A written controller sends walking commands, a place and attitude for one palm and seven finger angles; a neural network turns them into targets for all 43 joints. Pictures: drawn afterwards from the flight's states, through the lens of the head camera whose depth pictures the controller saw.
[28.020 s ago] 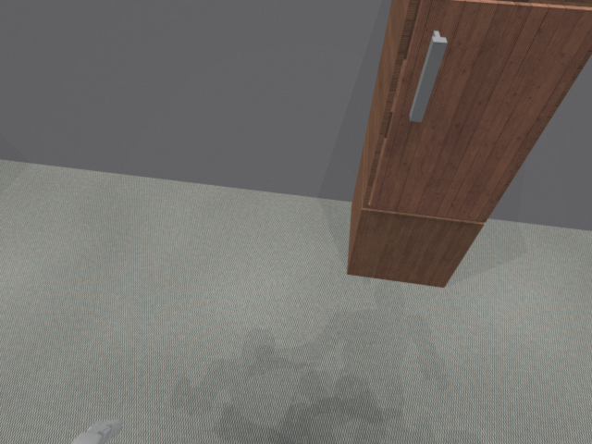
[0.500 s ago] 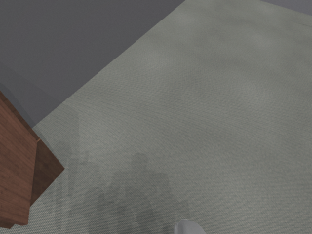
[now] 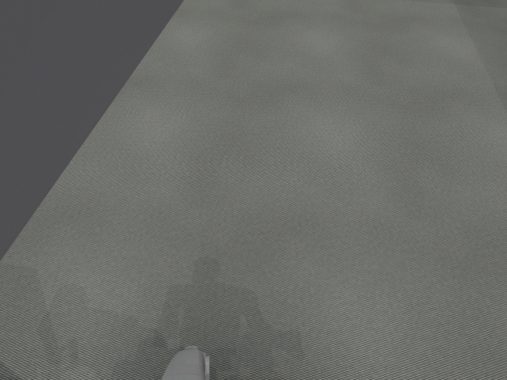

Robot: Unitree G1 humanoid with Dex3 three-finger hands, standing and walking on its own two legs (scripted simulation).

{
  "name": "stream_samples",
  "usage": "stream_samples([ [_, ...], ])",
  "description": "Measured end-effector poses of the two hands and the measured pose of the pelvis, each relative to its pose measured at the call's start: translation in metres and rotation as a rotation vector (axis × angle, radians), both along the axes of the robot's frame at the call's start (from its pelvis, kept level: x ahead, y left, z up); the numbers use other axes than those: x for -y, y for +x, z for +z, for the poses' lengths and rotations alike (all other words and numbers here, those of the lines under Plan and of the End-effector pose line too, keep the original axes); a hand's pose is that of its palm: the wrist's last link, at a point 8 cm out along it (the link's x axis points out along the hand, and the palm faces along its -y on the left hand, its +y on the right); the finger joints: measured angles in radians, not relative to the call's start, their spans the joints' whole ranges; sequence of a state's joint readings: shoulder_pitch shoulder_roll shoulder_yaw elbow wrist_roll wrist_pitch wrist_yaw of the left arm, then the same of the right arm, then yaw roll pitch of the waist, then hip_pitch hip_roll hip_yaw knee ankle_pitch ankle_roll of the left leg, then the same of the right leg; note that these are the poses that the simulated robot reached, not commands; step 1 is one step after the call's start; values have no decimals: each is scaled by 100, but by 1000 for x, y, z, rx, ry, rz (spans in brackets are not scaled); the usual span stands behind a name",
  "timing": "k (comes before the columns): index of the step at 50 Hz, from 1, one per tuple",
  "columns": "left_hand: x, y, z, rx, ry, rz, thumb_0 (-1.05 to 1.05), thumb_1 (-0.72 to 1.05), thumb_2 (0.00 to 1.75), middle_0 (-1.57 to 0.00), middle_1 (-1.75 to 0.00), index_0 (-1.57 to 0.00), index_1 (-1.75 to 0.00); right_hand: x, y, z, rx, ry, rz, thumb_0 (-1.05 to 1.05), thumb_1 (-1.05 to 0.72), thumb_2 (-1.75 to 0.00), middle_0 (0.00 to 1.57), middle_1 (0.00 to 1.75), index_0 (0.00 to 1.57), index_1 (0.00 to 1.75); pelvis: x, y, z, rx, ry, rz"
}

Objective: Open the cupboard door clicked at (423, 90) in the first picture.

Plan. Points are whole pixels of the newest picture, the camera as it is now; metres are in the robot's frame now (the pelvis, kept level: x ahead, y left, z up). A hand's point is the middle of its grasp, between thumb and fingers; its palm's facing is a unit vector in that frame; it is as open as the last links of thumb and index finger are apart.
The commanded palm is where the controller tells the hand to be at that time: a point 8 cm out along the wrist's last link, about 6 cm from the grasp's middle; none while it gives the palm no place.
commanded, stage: walk to a spot facing it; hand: left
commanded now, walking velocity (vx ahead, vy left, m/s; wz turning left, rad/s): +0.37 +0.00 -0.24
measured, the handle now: out of the picture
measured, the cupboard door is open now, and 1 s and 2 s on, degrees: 44 44 44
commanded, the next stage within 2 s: turn to face it in 1.00 s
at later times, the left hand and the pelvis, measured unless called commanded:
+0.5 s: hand (165, 272) +0.34 +0.20 -0.17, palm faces -0.14 -0.98 -0.16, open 7.4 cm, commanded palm none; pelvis +0.25 +0.03 +0.00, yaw -10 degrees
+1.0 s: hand (219, 199) +0.53 +0.10 -0.17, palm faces -0.19 -0.96 -0.19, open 7.2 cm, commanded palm none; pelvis +0.48 -0.07 +0.00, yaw -13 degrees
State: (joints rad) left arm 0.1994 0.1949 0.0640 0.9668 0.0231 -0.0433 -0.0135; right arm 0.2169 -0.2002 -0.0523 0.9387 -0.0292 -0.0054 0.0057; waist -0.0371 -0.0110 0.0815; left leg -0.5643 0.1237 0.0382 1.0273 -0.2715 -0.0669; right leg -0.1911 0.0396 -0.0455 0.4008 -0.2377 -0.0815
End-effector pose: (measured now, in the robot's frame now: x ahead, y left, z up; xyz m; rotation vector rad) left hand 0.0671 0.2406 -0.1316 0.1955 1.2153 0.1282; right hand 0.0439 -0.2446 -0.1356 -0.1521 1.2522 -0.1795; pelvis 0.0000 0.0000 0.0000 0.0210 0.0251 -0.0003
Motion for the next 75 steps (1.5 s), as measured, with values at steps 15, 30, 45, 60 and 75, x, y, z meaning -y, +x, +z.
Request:
stream_samples([
  [15, -30, 76, -39, -236, -56, 25, 1, 91, 90, -20, -30, -20, -30, -42, 211, 2, 204, -41, 33, 0, -91, -90, 20, 30, 20, 30, -37, 158, -21, 18, -20, -100],
  [30, 27, 370, -7, 35, -46, -254, 1, 91, 90, -19, -29, -19, -30, -49, 122, -5, -270, 54, -290, 0, -91, -90, 20, 30, 20, 30, -8, 293, -6, 12, -8, -212],
  [45, 90, 471, -4, 7, 1, -209, -2, 96, 90, -20, -30, -20, -30, 37, 314, -7, -134, 65, -305, 1, -91, -90, 20, 30, 20, 30, 69, 426, 0, 16, -10, -230],
  [60, 89, 498, -47, -320, -85, -77, 1, 91, 90, -20, -30, -20, -30, 70, 596, -7, 138, -54, -114, 0, -91, -90, 20, 30, 20, 30, 62, 586, -25, 29, -35, -191],
  [75, 96, 695, -6, 55, 13, -55, 1, 92, 90, -19, -30, -20, -30, 83, 601, -12, -112, 11, -92, 0, -92, -90, 20, 30, 21, 30, 92, 648, -8, -6, -25, -58],
])
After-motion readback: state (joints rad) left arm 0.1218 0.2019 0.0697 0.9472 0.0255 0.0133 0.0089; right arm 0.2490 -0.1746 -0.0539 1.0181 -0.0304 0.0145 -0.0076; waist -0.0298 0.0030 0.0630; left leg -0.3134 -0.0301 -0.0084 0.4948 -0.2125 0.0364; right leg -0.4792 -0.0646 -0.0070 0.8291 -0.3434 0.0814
